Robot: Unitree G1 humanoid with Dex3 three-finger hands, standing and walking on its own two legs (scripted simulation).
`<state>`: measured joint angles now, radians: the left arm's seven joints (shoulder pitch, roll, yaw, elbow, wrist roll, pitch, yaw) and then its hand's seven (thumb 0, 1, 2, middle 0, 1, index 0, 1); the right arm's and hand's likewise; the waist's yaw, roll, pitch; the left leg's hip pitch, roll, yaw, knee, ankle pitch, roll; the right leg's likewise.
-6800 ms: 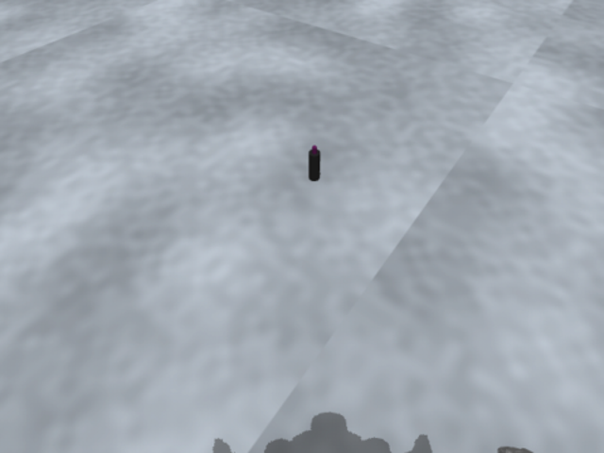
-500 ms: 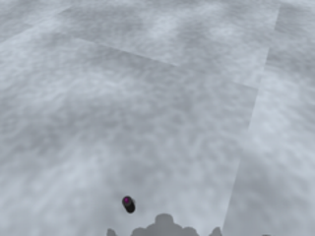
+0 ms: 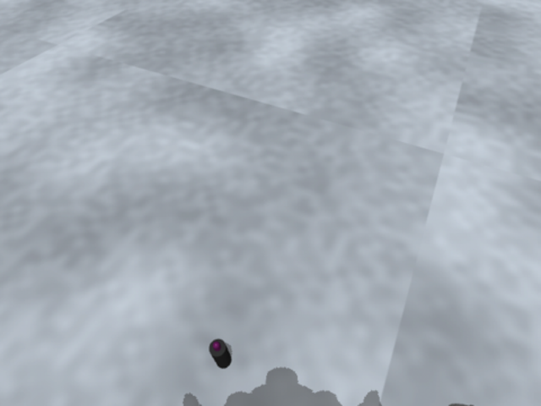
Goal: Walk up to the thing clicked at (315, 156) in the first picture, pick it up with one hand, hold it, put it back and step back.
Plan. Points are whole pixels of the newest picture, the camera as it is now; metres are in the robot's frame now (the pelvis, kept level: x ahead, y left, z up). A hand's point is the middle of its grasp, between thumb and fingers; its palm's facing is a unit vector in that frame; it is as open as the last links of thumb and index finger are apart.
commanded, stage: stand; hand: left
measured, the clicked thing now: (220, 352) +0.36 +0.20 -0.68
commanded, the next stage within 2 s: go down in 0.66 s
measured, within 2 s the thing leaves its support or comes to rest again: neither
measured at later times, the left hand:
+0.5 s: hand out of the picture +0.07 +0.25 -0.16, palm faces -0.03 -0.94 -0.34, open 7.4 cm
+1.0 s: hand (137, 398) +0.15 +0.25 -0.16, palm faces +0.03 -0.95 -0.32, open 11.0 cm
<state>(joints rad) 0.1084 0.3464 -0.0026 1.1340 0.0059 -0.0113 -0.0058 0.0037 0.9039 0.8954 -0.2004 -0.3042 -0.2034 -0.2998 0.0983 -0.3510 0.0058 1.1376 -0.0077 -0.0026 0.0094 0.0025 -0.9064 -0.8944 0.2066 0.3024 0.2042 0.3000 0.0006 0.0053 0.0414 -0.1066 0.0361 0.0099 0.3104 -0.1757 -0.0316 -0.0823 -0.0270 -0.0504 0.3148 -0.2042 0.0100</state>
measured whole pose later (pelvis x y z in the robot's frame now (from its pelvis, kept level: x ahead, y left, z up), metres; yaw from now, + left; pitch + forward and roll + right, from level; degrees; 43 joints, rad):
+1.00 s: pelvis -0.02 +0.00 -0.02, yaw +0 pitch +6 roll +0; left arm -0.06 0.34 0.17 1.05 0.06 -0.02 -0.03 0.01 0.49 0.50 -0.07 -0.12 -0.08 -0.12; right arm 0.20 -0.26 -0.02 0.83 0.03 -0.03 -0.02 0.00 -0.94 -0.91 0.21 0.30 0.20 0.30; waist -0.02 -0.01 0.03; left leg -0.41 0.04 0.01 0.57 -0.26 -0.03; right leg -0.39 -0.03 -0.04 0.57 -0.29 0.01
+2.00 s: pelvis -0.03 +0.01 -0.13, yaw -1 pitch +22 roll -3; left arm 0.21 0.40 0.35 0.48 -0.04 0.06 -0.21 -0.01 -0.50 0.04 -0.08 -0.06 -0.08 -0.06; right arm 0.20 -0.25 -0.02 0.55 0.00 -0.20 -0.06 0.01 -0.88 -0.89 0.21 0.30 0.21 0.30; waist -0.03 0.00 -0.14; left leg -1.14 0.05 -0.05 1.33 -0.57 -0.02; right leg -1.08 -0.03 -0.06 1.29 -0.59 0.01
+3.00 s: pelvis -0.10 +0.01 -0.34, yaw -5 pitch +33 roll -6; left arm -0.41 0.76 0.73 0.99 -0.21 -0.37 -0.71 -0.02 -0.60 0.06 -0.04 -0.08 -0.04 -0.07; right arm 0.09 -0.34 0.07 0.68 -0.03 -0.20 -0.05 0.01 -0.89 -0.90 0.21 0.30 0.21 0.30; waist -0.04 -0.02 -0.14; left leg -1.98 0.05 -0.12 2.07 -0.68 -0.03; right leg -1.90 -0.02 -0.07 2.03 -0.70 0.01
